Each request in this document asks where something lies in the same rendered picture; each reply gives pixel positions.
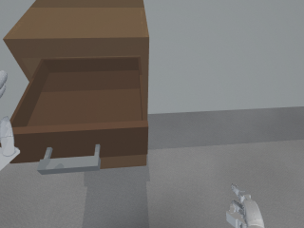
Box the drawer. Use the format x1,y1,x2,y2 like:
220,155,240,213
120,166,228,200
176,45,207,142
0,56,148,164

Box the robot left hand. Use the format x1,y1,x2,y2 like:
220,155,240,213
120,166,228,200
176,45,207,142
0,70,20,171

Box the robot right hand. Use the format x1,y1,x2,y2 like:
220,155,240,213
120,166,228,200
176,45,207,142
226,183,265,228

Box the cabinet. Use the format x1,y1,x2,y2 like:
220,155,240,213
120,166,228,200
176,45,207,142
3,0,149,169

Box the handle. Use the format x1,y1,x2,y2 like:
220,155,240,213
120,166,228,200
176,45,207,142
37,144,101,175

